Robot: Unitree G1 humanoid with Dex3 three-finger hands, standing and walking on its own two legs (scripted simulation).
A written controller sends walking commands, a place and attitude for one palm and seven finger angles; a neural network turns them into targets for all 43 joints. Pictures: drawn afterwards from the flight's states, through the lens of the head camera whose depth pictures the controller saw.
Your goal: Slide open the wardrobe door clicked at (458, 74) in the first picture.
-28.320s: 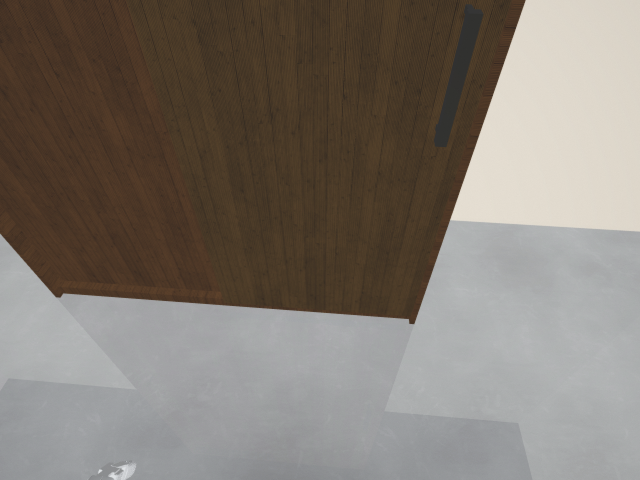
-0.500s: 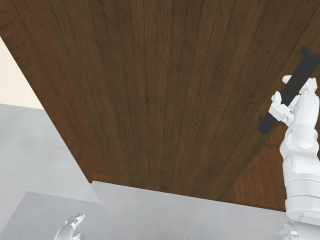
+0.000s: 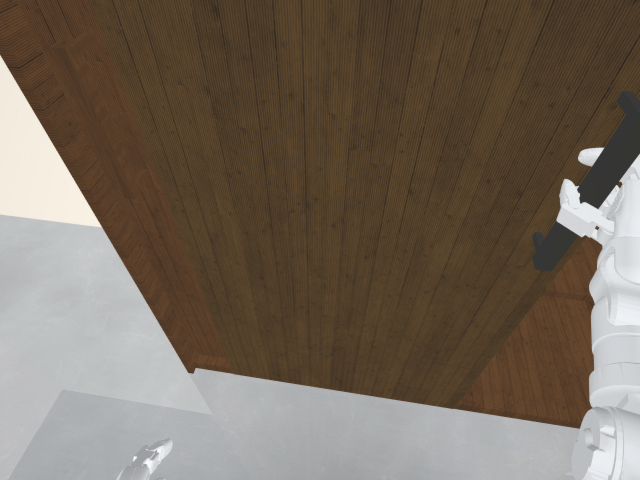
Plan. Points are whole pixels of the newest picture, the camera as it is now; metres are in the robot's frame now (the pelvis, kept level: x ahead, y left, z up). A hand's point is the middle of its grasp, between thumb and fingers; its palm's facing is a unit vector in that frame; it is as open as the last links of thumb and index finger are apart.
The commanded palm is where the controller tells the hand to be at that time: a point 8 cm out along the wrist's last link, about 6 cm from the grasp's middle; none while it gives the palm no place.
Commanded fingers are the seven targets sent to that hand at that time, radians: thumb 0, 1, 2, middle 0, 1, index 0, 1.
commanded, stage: loosen the grip on the handle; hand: right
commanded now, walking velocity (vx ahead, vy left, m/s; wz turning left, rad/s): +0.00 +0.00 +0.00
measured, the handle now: (580, 191) +0.44 -0.31 +0.15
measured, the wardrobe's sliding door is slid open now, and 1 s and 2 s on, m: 0.51 0.51 0.51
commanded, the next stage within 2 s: slip the hand off the handle in 0.50 s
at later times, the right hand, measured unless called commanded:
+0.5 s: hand (586, 212) +0.40 -0.29 +0.16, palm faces +0.42 +0.89 -0.17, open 14.1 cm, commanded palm +0.36 -0.32 +0.16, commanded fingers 0.00 0.55 -0.20 0.25 1.15 0.25 1.15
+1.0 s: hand (617, 211) +0.40 -0.33 +0.16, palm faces +0.43 +0.89 -0.17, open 14.2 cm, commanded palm +0.36 -0.37 +0.16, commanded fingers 0.00 0.55 -0.20 0.25 1.15 0.25 1.15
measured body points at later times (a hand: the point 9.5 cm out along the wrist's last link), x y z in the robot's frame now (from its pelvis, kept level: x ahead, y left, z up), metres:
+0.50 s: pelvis -0.01 +0.01 -0.01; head +0.02 +0.00 +0.44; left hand +0.09 +0.28 -0.11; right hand +0.37 -0.34 +0.17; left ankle -0.05 +0.09 -0.73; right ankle +0.08 -0.08 -0.73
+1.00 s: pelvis -0.01 +0.00 -0.01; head +0.01 -0.02 +0.44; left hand +0.09 +0.27 -0.11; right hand +0.37 -0.38 +0.17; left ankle -0.05 +0.09 -0.73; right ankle +0.08 -0.08 -0.73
